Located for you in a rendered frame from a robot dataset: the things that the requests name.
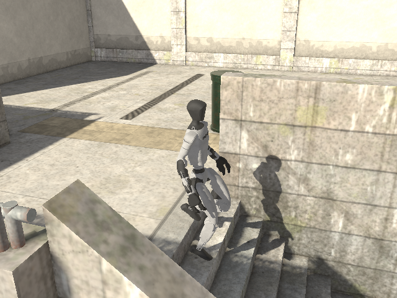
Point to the robot right upper arm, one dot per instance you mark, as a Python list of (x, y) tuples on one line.
[(188, 141)]

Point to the robot left foot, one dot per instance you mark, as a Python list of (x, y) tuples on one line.
[(185, 207)]

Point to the right robot hand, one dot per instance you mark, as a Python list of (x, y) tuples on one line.
[(193, 201)]

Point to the left robot hand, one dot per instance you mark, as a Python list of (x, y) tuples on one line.
[(219, 164)]

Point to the right robot shin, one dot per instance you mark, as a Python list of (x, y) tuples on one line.
[(206, 234)]

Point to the robot left forearm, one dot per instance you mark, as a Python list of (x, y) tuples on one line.
[(213, 154)]

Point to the robot right forearm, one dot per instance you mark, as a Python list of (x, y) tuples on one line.
[(181, 168)]

